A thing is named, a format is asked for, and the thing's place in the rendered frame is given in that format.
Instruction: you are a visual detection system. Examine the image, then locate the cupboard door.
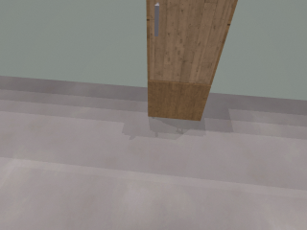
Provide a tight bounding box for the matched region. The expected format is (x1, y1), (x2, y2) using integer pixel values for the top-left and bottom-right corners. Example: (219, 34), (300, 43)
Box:
(150, 0), (235, 84)

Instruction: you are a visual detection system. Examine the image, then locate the handle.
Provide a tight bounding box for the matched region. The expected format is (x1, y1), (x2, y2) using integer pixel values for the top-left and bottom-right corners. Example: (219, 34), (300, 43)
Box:
(154, 2), (159, 36)

